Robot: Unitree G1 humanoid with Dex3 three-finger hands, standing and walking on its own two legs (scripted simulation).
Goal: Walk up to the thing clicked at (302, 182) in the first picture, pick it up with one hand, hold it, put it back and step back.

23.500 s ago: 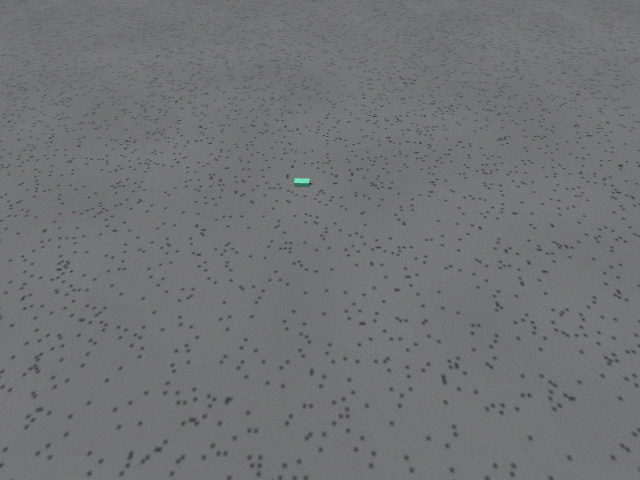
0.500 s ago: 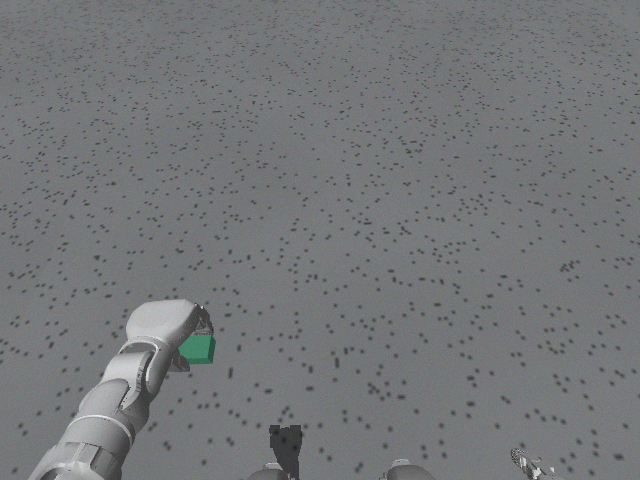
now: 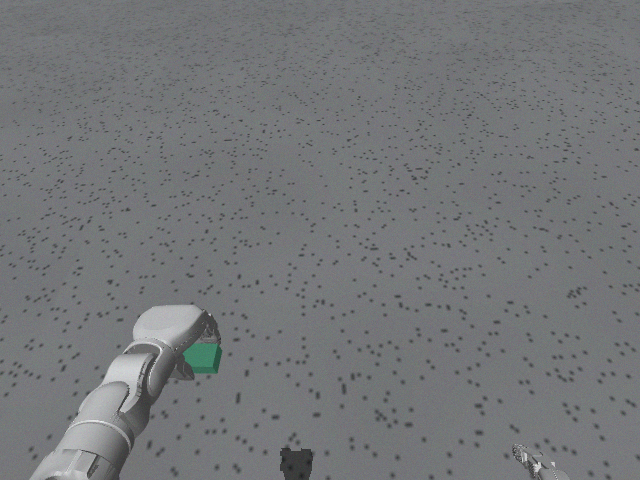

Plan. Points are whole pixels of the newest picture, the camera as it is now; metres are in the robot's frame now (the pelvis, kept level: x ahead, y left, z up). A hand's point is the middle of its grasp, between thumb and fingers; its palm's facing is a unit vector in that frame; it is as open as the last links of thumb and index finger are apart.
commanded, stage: hold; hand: left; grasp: from above
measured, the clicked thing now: (193, 358) +0.32 +0.22 -0.09
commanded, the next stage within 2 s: crouch in 1.48 s
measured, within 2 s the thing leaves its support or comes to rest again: neither
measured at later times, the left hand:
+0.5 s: hand (180, 369) +0.28 +0.21 -0.03, palm faces -0.45 -0.02 -0.89, open 6.5 cm
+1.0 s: hand (174, 365) +0.28 +0.21 -0.01, palm faces -0.45 -0.02 -0.89, open 6.6 cm
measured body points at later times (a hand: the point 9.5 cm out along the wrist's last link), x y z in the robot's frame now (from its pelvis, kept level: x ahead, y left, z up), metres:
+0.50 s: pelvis -0.02 -0.01 +0.01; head -0.01 -0.03 +0.46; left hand +0.30 +0.21 +0.03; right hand +0.12 -0.26 -0.11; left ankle +0.01 +0.12 -0.72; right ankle +0.01 -0.14 -0.72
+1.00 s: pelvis -0.02 -0.01 +0.02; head -0.01 -0.03 +0.47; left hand +0.29 +0.21 +0.04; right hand +0.13 -0.26 -0.10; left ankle +0.01 +0.12 -0.72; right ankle +0.01 -0.14 -0.72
